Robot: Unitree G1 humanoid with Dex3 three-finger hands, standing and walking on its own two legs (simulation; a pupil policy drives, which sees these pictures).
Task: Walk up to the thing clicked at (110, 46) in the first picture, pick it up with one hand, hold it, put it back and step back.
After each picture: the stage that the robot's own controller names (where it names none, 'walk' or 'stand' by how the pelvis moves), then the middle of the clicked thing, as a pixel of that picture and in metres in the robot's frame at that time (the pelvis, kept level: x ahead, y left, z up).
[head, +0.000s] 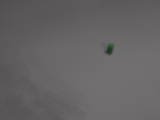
stand; (110, 49) +1.29 -0.31 -0.72
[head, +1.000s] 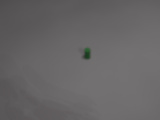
walk; (87, 53) +1.20 +0.05 -0.69
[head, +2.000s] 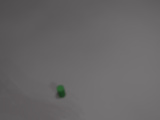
walk; (61, 91) +0.72 +0.25 -0.72
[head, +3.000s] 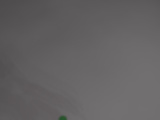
walk; out of the picture +0.48 +0.17 -0.71
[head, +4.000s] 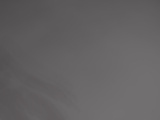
stand; out of the picture +0.40 +0.16 -0.72
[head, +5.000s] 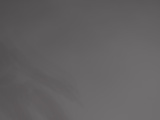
stand; out of the picture +0.36 +0.15 -0.71
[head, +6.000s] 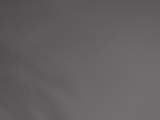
stand; out of the picture +0.33 +0.17 -0.72
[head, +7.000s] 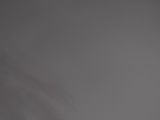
stand; out of the picture +0.33 +0.17 -0.73
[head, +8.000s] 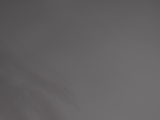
stand; out of the picture +0.33 +0.16 -0.73
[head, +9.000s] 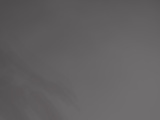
stand; out of the picture +0.33 +0.16 -0.73
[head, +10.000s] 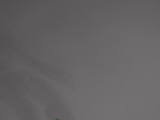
go down; out of the picture +0.35 +0.15 -0.71
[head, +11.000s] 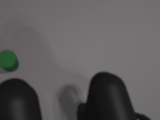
go down; (9, 61) +0.40 +0.23 -0.29
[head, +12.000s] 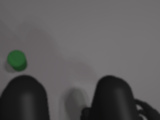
close in; (18, 61) +0.40 +0.23 -0.29
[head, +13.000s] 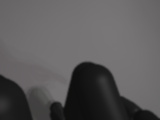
close in; out of the picture +0.38 +0.27 -0.22
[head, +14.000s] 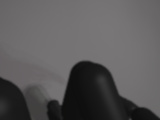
lift; out of the picture +0.37 +0.28 -0.22
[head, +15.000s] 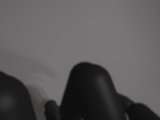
lift; out of the picture +0.35 +0.26 -0.23
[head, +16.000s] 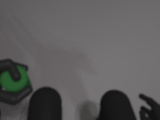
lift; (18, 84) +0.31 +0.22 -0.04
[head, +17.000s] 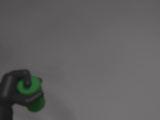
hold; (32, 94) +0.31 +0.17 +0.00
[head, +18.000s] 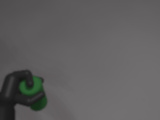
hold; (34, 94) +0.31 +0.17 +0.00
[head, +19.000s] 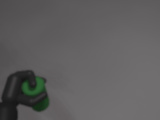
hold; (37, 95) +0.31 +0.17 +0.00
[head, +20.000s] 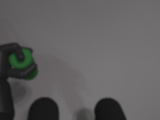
crouch; (25, 65) +0.40 +0.19 -0.08
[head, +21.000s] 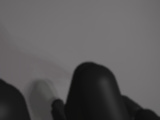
lower; out of the picture +0.38 +0.29 -0.22
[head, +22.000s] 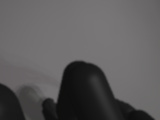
lower; out of the picture +0.40 +0.30 -0.23
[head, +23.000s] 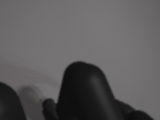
lower; out of the picture +0.39 +0.30 -0.23
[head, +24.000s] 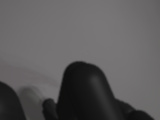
lower; out of the picture +0.39 +0.31 -0.22
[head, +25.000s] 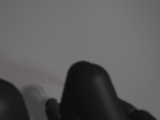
loosen; out of the picture +0.38 +0.30 -0.22
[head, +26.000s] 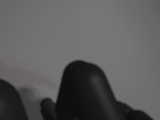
withdraw; out of the picture +0.37 +0.29 -0.22
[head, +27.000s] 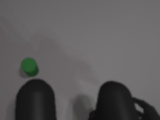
walk; (30, 67) +0.41 +0.24 -0.33
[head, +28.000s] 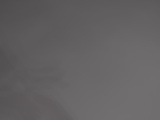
stand; out of the picture +0.34 +0.16 -0.66
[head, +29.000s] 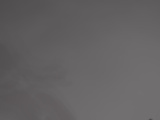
stand; out of the picture +0.35 +0.17 -0.67
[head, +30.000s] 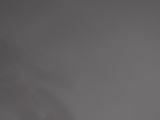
stand; out of the picture +0.36 +0.17 -0.69
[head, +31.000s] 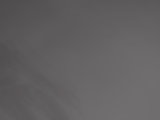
walk; out of the picture +0.37 +0.16 -0.72
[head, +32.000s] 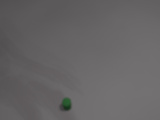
walk; (67, 104) +0.48 +0.12 -0.71
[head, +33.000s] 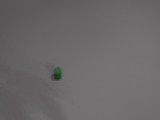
walk; (57, 73) +0.76 +0.15 -0.71
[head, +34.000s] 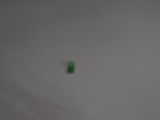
stand; (71, 67) +1.00 +0.15 -0.70
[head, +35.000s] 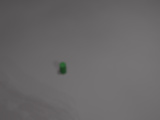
stand; (63, 68) +0.99 +0.19 -0.73
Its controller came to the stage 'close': yes
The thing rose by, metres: 0.70
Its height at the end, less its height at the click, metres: +0.00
